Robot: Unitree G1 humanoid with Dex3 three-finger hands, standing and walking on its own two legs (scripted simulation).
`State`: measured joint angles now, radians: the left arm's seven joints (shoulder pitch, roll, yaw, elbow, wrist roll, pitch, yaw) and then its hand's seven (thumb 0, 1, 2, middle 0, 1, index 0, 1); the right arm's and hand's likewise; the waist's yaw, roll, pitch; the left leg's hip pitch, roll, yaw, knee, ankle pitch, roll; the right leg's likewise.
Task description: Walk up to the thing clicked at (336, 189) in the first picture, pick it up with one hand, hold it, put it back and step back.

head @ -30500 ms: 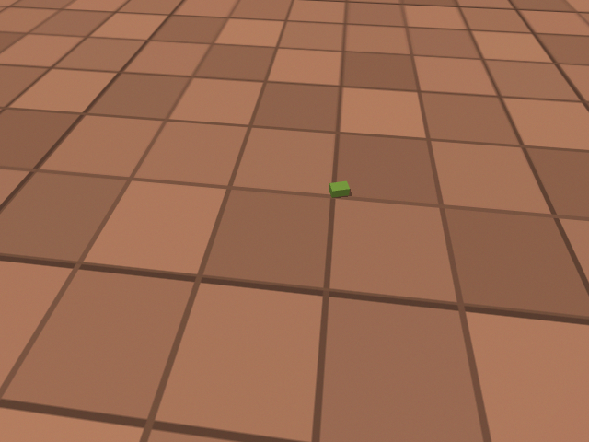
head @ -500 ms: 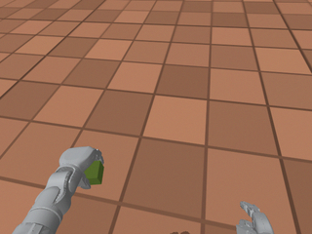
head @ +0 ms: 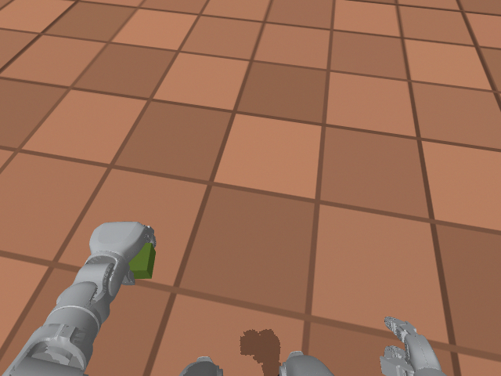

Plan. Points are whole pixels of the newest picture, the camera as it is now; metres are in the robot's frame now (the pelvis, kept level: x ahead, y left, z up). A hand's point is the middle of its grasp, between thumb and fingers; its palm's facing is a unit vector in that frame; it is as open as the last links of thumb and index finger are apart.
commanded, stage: crouch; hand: left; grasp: from above
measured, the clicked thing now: (128, 260) +0.34 +0.23 -0.11
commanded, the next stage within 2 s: lower in 1.62 s
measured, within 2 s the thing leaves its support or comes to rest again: neither
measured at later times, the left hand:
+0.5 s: hand (161, 266) +0.41 +0.23 -0.32, palm faces -0.44 +0.04 -0.90, open 8.2 cm
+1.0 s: hand (170, 274) +0.44 +0.24 -0.48, palm faces -0.44 -0.01 -0.90, open 8.2 cm
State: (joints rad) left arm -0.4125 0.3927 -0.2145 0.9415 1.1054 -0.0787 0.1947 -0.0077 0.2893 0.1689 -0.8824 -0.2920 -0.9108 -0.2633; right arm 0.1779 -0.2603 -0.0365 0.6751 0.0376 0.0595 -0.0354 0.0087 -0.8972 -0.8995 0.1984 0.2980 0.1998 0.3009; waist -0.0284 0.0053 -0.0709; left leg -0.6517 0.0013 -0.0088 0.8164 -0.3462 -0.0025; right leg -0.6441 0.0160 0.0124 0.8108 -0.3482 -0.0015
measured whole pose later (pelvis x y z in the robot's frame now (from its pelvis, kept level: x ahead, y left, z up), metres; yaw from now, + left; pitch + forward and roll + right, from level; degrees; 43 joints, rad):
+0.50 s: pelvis -0.05 +0.02 -0.21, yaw -2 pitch +34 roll -3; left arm -0.83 0.49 -0.06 1.31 1.16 -0.06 0.32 -0.01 0.30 0.16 -0.88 -0.30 -0.91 -0.25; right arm 0.28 -0.23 -0.03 0.74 -0.03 0.00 -0.01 0.01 -0.90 -0.90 0.20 0.30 0.20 0.30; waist -0.18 0.07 -0.21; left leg -1.74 0.00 -0.03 1.74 -0.61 0.02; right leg -1.70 0.02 -0.01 1.70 -0.60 0.02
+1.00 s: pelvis -0.05 +0.01 -0.32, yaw -4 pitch +39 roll -6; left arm -0.97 0.63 0.03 1.39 1.23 -0.14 0.37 -0.01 0.28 0.18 -0.89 -0.29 -0.92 -0.26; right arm 0.15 -0.26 0.00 0.71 -0.10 -0.06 0.10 0.00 -0.91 -0.90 0.20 0.30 0.20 0.30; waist -0.21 0.01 -0.14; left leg -2.13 0.00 -0.09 2.14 -0.69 0.00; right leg -2.08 0.03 -0.07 2.08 -0.68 0.00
